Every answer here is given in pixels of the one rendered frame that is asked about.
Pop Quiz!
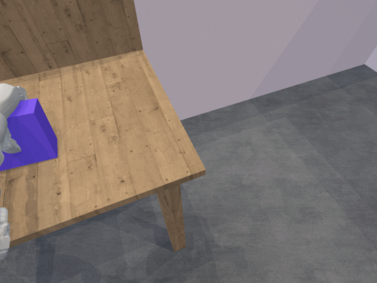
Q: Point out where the sponge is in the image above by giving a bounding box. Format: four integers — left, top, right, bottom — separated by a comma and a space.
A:
0, 98, 58, 171

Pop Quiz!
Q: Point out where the robot left hand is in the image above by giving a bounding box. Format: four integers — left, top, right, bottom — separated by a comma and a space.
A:
0, 83, 29, 153

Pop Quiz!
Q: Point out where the table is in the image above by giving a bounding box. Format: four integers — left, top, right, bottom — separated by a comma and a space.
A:
0, 0, 206, 252

